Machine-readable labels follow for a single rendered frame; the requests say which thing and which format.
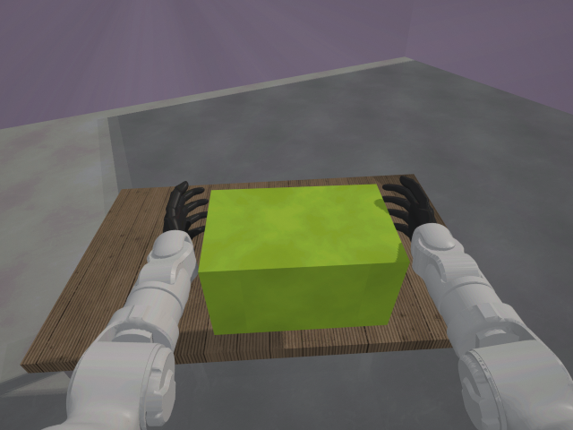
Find robot right hand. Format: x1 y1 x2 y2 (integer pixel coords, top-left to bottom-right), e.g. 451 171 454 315
382 176 437 241

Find robot left upper arm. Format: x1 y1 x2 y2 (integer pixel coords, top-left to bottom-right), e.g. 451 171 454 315
41 341 175 430

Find robot left hand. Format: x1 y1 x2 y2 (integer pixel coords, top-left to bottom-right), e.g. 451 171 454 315
163 181 209 240

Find robot right upper arm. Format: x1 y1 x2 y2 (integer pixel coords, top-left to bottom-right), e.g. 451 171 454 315
458 340 573 430

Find left robot forearm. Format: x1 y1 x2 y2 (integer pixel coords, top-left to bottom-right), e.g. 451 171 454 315
66 230 199 417

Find carton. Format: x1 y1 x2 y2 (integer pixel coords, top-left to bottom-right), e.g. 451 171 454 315
198 184 410 335

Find right robot forearm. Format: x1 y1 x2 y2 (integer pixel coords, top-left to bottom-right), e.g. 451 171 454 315
411 223 573 390

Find table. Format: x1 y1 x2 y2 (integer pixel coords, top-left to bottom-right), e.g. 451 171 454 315
20 174 454 379

